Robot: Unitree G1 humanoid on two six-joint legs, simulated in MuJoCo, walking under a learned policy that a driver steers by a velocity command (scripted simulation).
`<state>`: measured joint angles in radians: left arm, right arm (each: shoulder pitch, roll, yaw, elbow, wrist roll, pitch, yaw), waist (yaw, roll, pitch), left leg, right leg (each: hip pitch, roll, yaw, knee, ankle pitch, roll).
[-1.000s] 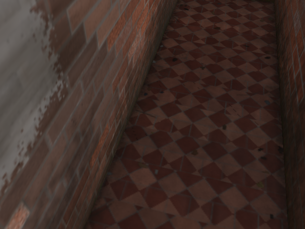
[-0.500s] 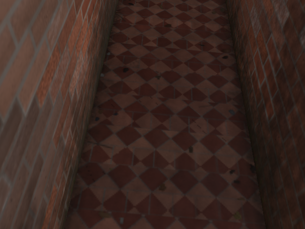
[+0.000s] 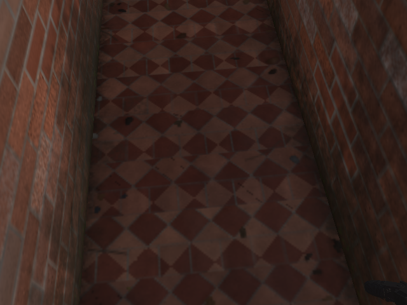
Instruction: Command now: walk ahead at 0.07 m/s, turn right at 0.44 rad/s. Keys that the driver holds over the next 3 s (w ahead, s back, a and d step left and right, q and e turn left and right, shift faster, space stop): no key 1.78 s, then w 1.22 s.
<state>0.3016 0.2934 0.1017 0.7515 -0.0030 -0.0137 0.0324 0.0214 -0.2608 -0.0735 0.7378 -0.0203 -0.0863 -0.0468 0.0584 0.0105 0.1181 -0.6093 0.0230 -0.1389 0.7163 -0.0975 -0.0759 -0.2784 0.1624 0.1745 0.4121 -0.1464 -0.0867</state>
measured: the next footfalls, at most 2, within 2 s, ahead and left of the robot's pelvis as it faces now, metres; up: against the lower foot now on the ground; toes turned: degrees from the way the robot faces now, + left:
left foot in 0.10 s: +0.17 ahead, +0.14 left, +0.00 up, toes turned -8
right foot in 0.46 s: +0.10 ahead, -0.13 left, +0.00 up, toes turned +1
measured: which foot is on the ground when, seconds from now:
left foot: up 0.00-0.08, down 0.10-1.00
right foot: down 0.00-0.10, up 0.12-0.44, down 0.46-1.00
